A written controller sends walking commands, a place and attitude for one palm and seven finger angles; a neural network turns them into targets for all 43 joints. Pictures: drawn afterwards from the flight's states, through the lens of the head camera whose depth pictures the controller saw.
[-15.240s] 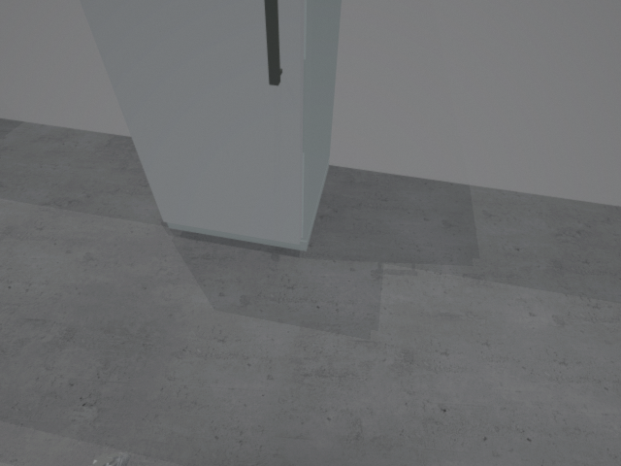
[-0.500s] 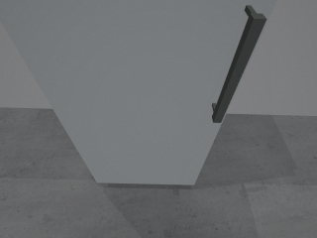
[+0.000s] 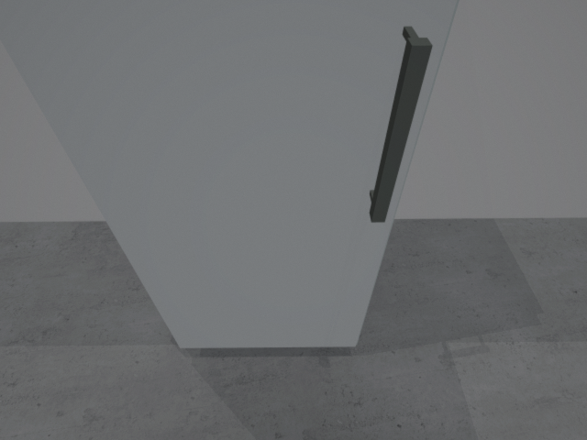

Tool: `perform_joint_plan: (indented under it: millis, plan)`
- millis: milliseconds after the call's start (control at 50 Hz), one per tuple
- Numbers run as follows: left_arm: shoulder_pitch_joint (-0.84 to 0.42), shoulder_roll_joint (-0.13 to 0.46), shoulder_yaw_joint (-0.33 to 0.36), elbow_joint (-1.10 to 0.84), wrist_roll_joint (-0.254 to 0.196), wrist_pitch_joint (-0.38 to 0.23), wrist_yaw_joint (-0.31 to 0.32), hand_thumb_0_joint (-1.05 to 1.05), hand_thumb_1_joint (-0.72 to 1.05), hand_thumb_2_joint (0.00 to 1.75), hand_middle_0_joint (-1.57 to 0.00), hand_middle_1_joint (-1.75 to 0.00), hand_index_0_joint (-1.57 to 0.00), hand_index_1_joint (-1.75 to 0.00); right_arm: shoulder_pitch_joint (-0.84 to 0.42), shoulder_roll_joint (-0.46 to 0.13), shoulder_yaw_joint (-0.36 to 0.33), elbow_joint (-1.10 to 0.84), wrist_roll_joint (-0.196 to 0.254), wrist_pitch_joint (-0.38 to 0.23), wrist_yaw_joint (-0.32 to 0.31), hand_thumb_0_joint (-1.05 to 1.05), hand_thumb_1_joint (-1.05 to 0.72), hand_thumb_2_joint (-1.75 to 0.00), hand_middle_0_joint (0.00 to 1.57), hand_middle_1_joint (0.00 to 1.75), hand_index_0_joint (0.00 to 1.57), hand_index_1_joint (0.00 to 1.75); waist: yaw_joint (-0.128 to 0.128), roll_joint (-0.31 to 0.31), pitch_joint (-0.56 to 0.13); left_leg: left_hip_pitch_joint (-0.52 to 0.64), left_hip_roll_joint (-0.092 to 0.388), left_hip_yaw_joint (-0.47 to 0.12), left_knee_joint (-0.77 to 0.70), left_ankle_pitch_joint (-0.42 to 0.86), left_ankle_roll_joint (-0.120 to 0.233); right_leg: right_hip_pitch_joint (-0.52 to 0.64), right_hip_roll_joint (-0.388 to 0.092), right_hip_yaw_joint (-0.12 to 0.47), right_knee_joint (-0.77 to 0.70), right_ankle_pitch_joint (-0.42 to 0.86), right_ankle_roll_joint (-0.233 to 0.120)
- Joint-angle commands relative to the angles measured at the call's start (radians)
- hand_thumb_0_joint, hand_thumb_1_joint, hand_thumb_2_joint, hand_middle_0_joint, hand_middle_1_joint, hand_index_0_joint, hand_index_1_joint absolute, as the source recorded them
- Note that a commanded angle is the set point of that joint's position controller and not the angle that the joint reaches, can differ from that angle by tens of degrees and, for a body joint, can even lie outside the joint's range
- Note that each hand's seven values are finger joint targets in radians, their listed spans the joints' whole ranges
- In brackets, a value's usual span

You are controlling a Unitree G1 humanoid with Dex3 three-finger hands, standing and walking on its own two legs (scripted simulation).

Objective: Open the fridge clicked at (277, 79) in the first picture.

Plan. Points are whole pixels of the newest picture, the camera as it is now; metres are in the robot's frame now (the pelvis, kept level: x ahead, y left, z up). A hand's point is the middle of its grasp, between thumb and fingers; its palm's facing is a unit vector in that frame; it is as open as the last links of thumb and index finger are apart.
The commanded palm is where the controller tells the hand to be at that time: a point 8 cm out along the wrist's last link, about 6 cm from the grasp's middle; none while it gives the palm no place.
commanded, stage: come to a stop and stand still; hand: right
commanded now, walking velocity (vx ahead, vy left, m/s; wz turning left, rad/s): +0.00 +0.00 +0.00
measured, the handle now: (390, 138) +0.51 -0.13 +0.16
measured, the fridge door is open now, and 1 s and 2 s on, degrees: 0 0 0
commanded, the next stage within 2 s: look again from close up in 0.86 s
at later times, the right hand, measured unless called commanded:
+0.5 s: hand out of the picture -0.04 -0.18 -0.18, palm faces +0.01 +0.99 -0.15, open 7.4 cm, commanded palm none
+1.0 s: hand out of the picture +0.01 -0.20 -0.18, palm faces -0.01 +0.98 -0.19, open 7.4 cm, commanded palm none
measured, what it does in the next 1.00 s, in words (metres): stands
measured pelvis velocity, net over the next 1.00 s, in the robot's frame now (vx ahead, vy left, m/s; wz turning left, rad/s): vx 0.00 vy -0.03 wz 0.02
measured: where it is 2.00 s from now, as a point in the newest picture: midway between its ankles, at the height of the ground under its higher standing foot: outside the picture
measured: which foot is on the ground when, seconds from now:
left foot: down 0.00-1.00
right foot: down 0.00-1.00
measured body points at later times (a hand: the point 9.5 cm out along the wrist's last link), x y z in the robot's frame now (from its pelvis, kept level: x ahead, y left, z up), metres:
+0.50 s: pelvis -0.01 -0.02 -0.01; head +0.00 -0.03 +0.44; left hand -0.04 +0.18 -0.16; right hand -0.04 -0.23 -0.17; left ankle -0.02 +0.11 -0.74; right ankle +0.02 -0.10 -0.74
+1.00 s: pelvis +0.00 -0.03 +0.00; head +0.00 -0.03 +0.45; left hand +0.01 +0.20 -0.16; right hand +0.01 -0.25 -0.16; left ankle -0.02 +0.11 -0.74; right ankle +0.02 -0.10 -0.74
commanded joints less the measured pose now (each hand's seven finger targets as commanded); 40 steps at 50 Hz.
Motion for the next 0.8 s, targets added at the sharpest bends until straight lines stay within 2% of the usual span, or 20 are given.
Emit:
perform_joint_plan:
  millis: [0, 120, 220, 280, 380, 400, 420, 440, 460, 500, 540, 620, 680, 780]
  plan:
    - [0.061, 0.087, 0.010, -0.018, 0.004, -0.016, 0.000, 0.00, 0.90, 0.90, -0.20, -0.30, -0.20, -0.30, 0.059, -0.101, -0.017, -0.017, 0.005, -0.010, -0.008, 0.00, -0.90, -0.90, 0.20, 0.30, 0.20, 0.30, 0.014, -0.011, 0.072, -0.072, 0.116, -0.110, -0.127, -0.006, 0.001, -0.015, -0.099, 0.104, -0.106, 0.001, 0.007]
    - [0.099, 0.073, 0.007, -0.001, 0.004, -0.015, 0.001, 0.00, 0.90, 0.90, -0.20, -0.30, -0.20, -0.30, 0.080, -0.086, -0.014, -0.003, 0.007, -0.006, -0.009, 0.00, -0.90, -0.90, 0.20, 0.30, 0.20, 0.30, 0.012, -0.024, 0.094, -0.078, 0.113, -0.104, -0.124, -0.035, 0.002, -0.043, -0.097, 0.114, -0.133, -0.059, 0.007]
    - [0.133, 0.063, 0.008, 0.009, 0.003, -0.019, 0.002, 0.00, 0.90, 0.90, -0.20, -0.30, -0.20, -0.30, 0.098, -0.074, -0.014, 0.003, 0.008, -0.008, -0.012, 0.00, -0.90, -0.90, 0.20, 0.30, 0.20, 0.30, 0.011, -0.018, 0.064, -0.059, 0.110, -0.101, -0.107, -0.012, 0.002, -0.046, -0.099, 0.118, -0.136, -0.055, 0.005]
    - [0.149, 0.056, 0.010, 0.014, 0.002, -0.022, 0.003, 0.00, 0.90, 0.90, -0.20, -0.30, -0.20, -0.30, 0.103, -0.069, -0.013, 0.004, 0.008, -0.009, -0.014, 0.00, -0.90, -0.90, 0.20, 0.30, 0.20, 0.30, 0.010, -0.002, 0.069, -0.055, 0.109, -0.095, -0.100, 0.008, 0.000, -0.049, -0.102, 0.116, -0.131, -0.030, 0.003]
    - [0.165, 0.045, 0.013, 0.018, 0.001, -0.021, 0.004, 0.00, 0.90, 0.90, -0.20, -0.30, -0.20, -0.30, 0.114, -0.057, -0.012, 0.005, 0.007, -0.007, -0.016, 0.00, -0.90, -0.90, 0.20, 0.30, 0.20, 0.30, 0.013, -0.012, 0.086, -0.071, 0.105, -0.095, -0.090, -0.007, 0.000, -0.069, -0.102, 0.127, -0.143, -0.077, 0.000]
    - [0.067, 0.081, -0.002, -0.056, 0.001, -0.031, -0.010, 0.00, 0.90, 0.90, -0.20, -0.30, -0.20, -0.30, 0.125, -0.053, 0.023, 0.011, -0.007, -0.023, -0.057, 0.00, -0.90, -0.90, 0.20, 0.30, 0.20, 0.30, 0.001, -0.122, 0.122, -0.142, 0.128, -0.158, -0.061, 0.159, 0.034, -0.102, -0.092, 0.089, 0.055, 0.092, 0.020]
    - [0.126, 0.037, 0.004, -0.073, 0.003, -0.014, -0.015, 0.00, 0.90, 0.90, -0.20, -0.30, -0.20, -0.30, 0.089, -0.111, 0.005, -0.034, 0.006, -0.029, -0.045, 0.00, -0.90, -0.90, 0.20, 0.30, 0.20, 0.30, 0.052, -0.118, 0.053, -0.159, 0.146, -0.159, -0.077, -0.127, 0.056, -0.074, -0.058, 0.104, 0.038, -0.099, 0.012]
    - [0.147, 0.040, -0.001, -0.074, 0.013, -0.018, -0.024, 0.00, 0.90, 0.90, -0.20, -0.30, -0.20, -0.30, 0.069, -0.121, 0.000, -0.047, 0.004, -0.045, -0.036, 0.00, -0.90, -0.90, 0.20, 0.30, 0.20, 0.30, 0.048, -0.128, 0.005, -0.150, 0.141, -0.149, -0.043, -0.081, 0.060, -0.061, -0.052, 0.104, 0.058, -0.035, 0.013]
    - [0.171, 0.048, 0.004, -0.084, 0.011, -0.020, -0.021, 0.00, 0.90, 0.90, -0.20, -0.30, -0.20, -0.30, 0.062, -0.107, 0.001, -0.054, 0.006, -0.042, -0.032, 0.00, -0.90, -0.90, 0.20, 0.30, 0.20, 0.30, 0.061, -0.108, -0.014, -0.156, 0.119, -0.127, -0.012, -0.132, 0.057, -0.055, -0.071, 0.121, 0.024, -0.064, -0.002]
    - [0.167, 0.067, 0.008, -0.100, 0.010, -0.022, -0.015, 0.00, 0.90, 0.90, -0.20, -0.30, -0.20, -0.30, 0.075, -0.064, 0.005, -0.057, 0.004, -0.029, -0.028, 0.00, -0.90, -0.90, 0.20, 0.30, 0.20, 0.30, 0.046, -0.094, 0.014, -0.146, 0.072, -0.093, 0.045, -0.105, 0.045, -0.115, -0.093, 0.173, -0.046, -0.125, -0.028]
    - [0.155, 0.075, 0.009, -0.113, 0.009, -0.026, -0.013, 0.00, 0.90, 0.90, -0.20, -0.30, -0.20, -0.30, 0.089, -0.047, 0.008, -0.061, 0.000, -0.023, -0.025, 0.00, -0.90, -0.90, 0.20, 0.30, 0.20, 0.30, 0.030, -0.066, 0.042, -0.117, 0.059, -0.076, 0.071, -0.064, 0.038, -0.162, -0.105, 0.200, -0.096, -0.147, -0.044]
    - [0.149, 0.091, 0.011, -0.112, 0.007, -0.028, -0.011, 0.00, 0.90, 0.90, -0.20, -0.30, -0.20, -0.30, 0.095, -0.045, 0.008, -0.066, 0.001, -0.016, -0.024, 0.00, -0.90, -0.90, 0.20, 0.30, 0.20, 0.30, 0.022, -0.007, 0.080, -0.123, 0.063, -0.086, 0.065, -0.044, 0.030, -0.160, -0.106, 0.196, -0.137, -0.180, -0.044]
    - [0.148, 0.092, 0.009, -0.106, 0.007, -0.032, -0.012, 0.00, 0.90, 0.90, -0.20, -0.30, -0.20, -0.30, 0.092, -0.060, 0.006, -0.074, 0.001, -0.017, -0.024, 0.00, -0.90, -0.90, 0.20, 0.30, 0.20, 0.30, 0.021, 0.014, 0.070, -0.110, 0.077, -0.095, 0.049, -0.018, 0.028, -0.136, -0.096, 0.176, -0.128, -0.118, -0.043]
    - [0.138, 0.099, 0.007, -0.095, 0.006, -0.034, -0.012, 0.00, 0.90, 0.90, -0.20, -0.30, -0.20, -0.30, 0.084, -0.074, 0.004, -0.084, 0.003, -0.015, -0.024, 0.00, -0.90, -0.90, 0.20, 0.30, 0.20, 0.30, 0.023, -0.002, 0.053, -0.112, 0.086, -0.106, 0.028, 0.008, 0.024, -0.085, -0.092, 0.148, -0.114, -0.044, -0.038]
